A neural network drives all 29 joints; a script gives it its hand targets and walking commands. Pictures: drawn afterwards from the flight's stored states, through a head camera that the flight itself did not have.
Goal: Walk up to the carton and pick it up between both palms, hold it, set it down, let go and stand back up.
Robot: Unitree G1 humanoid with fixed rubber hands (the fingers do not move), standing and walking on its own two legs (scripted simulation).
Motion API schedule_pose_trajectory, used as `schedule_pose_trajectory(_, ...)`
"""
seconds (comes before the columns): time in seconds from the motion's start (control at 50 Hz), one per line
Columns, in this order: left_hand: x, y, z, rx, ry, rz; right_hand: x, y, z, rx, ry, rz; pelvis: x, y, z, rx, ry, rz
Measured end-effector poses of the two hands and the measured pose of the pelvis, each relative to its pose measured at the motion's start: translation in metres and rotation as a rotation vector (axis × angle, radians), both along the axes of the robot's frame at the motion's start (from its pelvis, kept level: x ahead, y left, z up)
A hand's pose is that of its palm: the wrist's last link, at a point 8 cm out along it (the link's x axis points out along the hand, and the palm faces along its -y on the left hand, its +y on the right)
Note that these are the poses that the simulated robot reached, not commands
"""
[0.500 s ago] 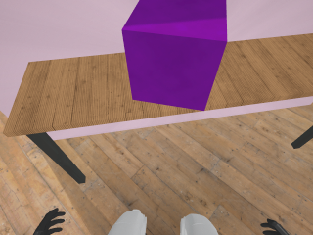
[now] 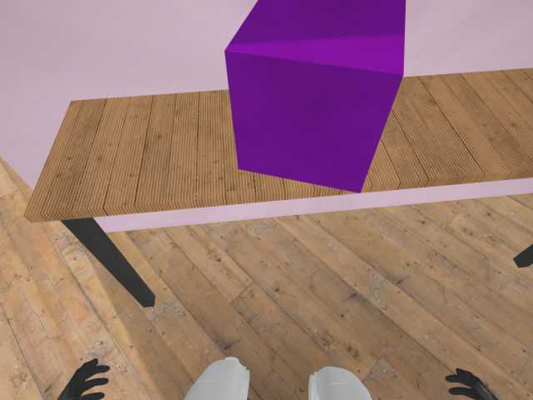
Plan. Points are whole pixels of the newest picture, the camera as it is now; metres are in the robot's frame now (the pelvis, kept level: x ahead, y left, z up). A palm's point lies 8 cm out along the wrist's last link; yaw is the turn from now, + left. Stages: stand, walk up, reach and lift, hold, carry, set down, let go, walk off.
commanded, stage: walk up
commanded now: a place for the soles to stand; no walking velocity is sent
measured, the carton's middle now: (316, 87) +0.67 -0.09 +0.08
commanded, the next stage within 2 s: none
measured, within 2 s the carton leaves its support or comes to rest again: neither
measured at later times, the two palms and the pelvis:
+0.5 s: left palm out of the picture +0.11 +0.30 -0.07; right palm out of the picture +0.11 -0.31 -0.08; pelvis +0.00 -0.01 +0.00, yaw +3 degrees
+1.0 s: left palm out of the picture +0.09 +0.30 -0.07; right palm (492, 395) +0.13 -0.31 -0.07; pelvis +0.00 -0.01 +0.00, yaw +5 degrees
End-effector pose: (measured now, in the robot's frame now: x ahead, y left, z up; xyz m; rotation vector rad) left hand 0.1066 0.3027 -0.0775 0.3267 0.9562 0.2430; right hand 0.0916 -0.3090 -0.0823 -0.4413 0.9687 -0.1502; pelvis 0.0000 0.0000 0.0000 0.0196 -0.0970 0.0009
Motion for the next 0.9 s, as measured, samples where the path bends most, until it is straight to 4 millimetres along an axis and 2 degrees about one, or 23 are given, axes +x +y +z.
schedule_pose_trajectory(0.1, 0.015, -0.007, 0.004, -0.006, -0.061, 0.005, 0.002, -0.007, 0.002, -0.014, -0.006, 0.011, -0.004, -0.007, -0.001, -0.005, 0.008, 0.018)
schedule_pose_trajectory(0.24, -0.008, -0.014, 0.011, 0.009, -0.022, 0.021, 0.015, -0.016, 0.007, -0.005, -0.020, 0.012, 0.002, -0.017, 0.006, 0.007, 0.029, 0.022)
schedule_pose_trajectory(0.36, -0.017, -0.004, 0.009, 0.013, 0.009, 0.039, 0.023, -0.006, 0.005, 0.003, -0.010, 0.041, 0.005, -0.008, 0.007, 0.010, 0.035, 0.039)
schedule_pose_trajectory(0.44, -0.008, 0.001, 0.001, 0.001, -0.009, 0.040, 0.020, -0.001, 0.003, -0.007, -0.017, 0.053, 0.002, -0.003, 0.000, 0.000, 0.011, 0.044)
schedule_pose_trajectory(0.54, 0.004, -0.006, 0.005, -0.001, -0.059, 0.041, 0.022, -0.008, 0.003, -0.020, -0.022, 0.058, -0.002, -0.011, -0.001, -0.002, 0.020, 0.058)
schedule_pose_trajectory(0.64, -0.010, -0.009, 0.010, 0.008, -0.046, 0.050, 0.029, -0.012, 0.007, -0.017, -0.034, 0.052, 0.002, -0.015, 0.004, 0.005, 0.028, 0.059)
schedule_pose_trajectory(0.74, -0.021, 0.000, 0.011, 0.013, -0.019, 0.068, 0.035, -0.003, 0.007, -0.006, -0.028, 0.077, 0.003, -0.008, 0.005, 0.008, 0.034, 0.074)
schedule_pose_trajectory(0.82, -0.018, 0.006, 0.003, 0.002, -0.026, 0.070, 0.033, 0.004, 0.005, -0.013, -0.039, 0.089, 0.000, -0.001, 0.001, 0.000, 0.020, 0.077)
schedule_pose_trajectory(0.9, -0.011, 0.003, 0.004, -0.003, -0.061, 0.075, 0.032, 0.001, 0.007, -0.023, -0.038, 0.098, -0.004, -0.005, 0.000, -0.007, 0.018, 0.091)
